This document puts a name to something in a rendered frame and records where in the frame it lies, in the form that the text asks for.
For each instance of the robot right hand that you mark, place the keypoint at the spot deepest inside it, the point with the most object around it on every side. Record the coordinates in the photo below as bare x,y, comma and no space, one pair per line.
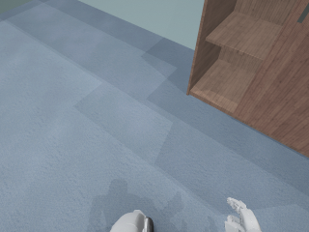
246,220

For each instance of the left robot thigh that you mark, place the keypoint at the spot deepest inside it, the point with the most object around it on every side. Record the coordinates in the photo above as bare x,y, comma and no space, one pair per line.
131,222

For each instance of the handle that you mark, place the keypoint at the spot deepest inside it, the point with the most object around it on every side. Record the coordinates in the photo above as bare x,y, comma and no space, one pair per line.
304,14

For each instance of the wardrobe door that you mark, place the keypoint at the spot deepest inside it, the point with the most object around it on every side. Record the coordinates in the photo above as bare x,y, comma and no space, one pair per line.
277,99

